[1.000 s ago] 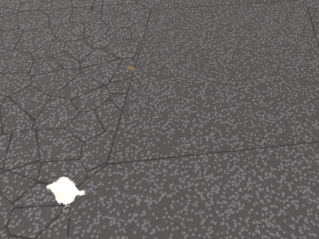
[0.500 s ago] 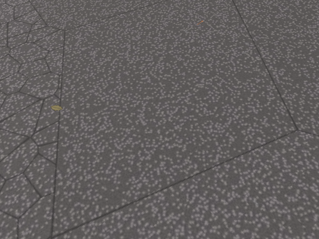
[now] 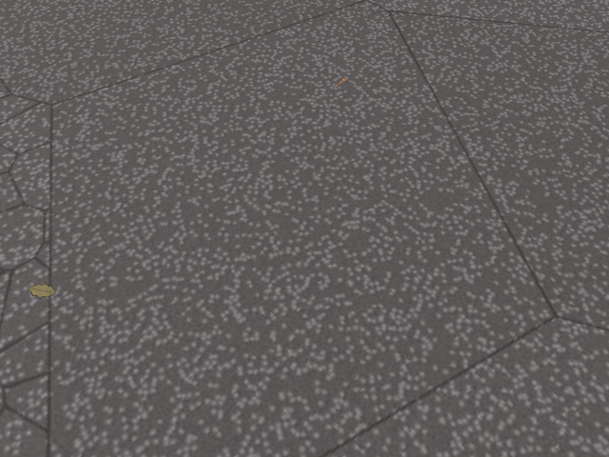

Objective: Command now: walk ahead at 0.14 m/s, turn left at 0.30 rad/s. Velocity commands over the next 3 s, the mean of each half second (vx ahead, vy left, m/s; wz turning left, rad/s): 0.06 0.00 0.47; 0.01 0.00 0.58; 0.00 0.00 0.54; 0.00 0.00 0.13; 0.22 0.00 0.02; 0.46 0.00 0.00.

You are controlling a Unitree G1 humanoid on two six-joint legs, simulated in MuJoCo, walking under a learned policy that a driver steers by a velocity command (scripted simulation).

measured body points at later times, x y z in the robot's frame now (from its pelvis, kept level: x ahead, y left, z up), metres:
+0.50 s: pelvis +0.07 -0.04 +0.01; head +0.11 -0.05 +0.46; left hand +0.14 +0.27 -0.08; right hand +0.29 -0.29 -0.11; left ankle +0.02 +0.09 -0.66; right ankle +0.11 -0.15 -0.73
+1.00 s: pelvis +0.06 +0.01 +0.01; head +0.08 +0.05 +0.46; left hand +0.03 +0.33 -0.10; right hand +0.35 -0.15 -0.07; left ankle +0.02 +0.09 -0.73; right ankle +0.17 -0.12 -0.68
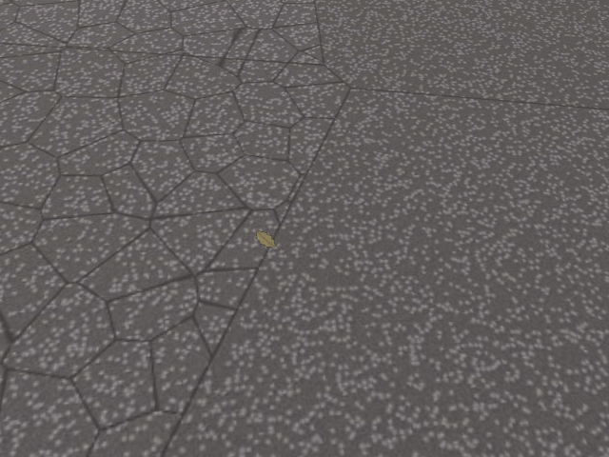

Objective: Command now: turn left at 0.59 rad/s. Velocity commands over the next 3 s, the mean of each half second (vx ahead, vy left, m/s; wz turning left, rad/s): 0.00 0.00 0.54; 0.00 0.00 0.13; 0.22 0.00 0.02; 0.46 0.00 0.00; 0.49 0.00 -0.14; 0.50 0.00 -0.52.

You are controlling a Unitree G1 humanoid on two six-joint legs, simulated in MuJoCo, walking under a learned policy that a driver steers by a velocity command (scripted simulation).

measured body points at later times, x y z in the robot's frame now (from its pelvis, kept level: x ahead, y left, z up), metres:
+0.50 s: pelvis +0.00 -0.02 +0.00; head +0.04 -0.01 +0.45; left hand +0.06 +0.29 -0.10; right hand +0.22 -0.25 -0.10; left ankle -0.05 +0.11 -0.71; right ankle +0.03 -0.14 -0.74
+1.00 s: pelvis -0.01 +0.01 -0.01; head +0.00 +0.01 +0.44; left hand +0.00 +0.30 -0.12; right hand +0.21 -0.18 -0.12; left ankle -0.05 +0.11 -0.74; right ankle +0.02 -0.13 -0.74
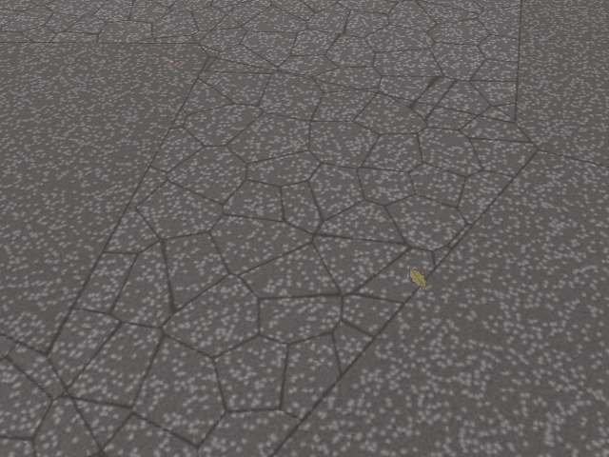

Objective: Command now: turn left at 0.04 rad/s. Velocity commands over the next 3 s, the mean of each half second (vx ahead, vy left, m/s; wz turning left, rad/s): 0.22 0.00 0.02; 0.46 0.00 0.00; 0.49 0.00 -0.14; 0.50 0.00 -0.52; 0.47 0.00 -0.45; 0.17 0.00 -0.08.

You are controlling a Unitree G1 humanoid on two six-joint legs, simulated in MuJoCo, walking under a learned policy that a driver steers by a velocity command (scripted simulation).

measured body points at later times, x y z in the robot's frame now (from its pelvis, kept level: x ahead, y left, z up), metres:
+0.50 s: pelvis +0.09 +0.00 +0.00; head +0.10 +0.01 +0.45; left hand +0.20 +0.27 -0.13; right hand +0.10 -0.27 -0.13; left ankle +0.00 +0.11 -0.74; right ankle +0.03 -0.13 -0.65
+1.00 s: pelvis +0.34 -0.06 +0.01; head +0.36 -0.07 +0.46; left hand +0.41 +0.21 -0.11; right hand +0.46 -0.34 -0.11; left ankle +0.38 +0.10 -0.66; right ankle +0.37 -0.14 -0.74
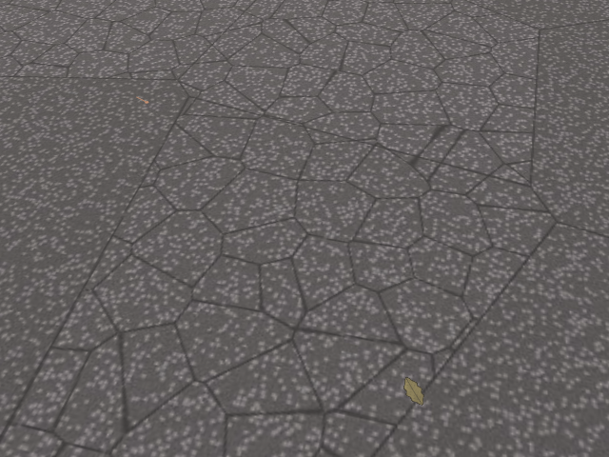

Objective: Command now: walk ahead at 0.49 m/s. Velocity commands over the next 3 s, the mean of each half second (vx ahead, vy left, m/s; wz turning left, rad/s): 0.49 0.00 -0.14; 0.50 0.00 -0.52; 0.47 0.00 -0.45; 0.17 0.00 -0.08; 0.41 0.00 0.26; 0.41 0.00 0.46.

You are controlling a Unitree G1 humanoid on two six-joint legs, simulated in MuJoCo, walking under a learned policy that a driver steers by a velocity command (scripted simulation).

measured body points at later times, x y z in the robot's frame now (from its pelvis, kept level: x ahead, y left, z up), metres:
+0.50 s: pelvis +0.28 +0.07 +0.00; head +0.30 +0.08 +0.45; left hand +0.36 +0.35 -0.14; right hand +0.37 -0.21 -0.11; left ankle +0.32 +0.17 -0.74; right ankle +0.21 -0.08 -0.66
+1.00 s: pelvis +0.53 -0.03 -0.01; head +0.56 -0.06 +0.43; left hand +0.76 +0.18 -0.11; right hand +0.53 -0.34 -0.13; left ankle +0.49 +0.15 -0.64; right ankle +0.56 -0.11 -0.74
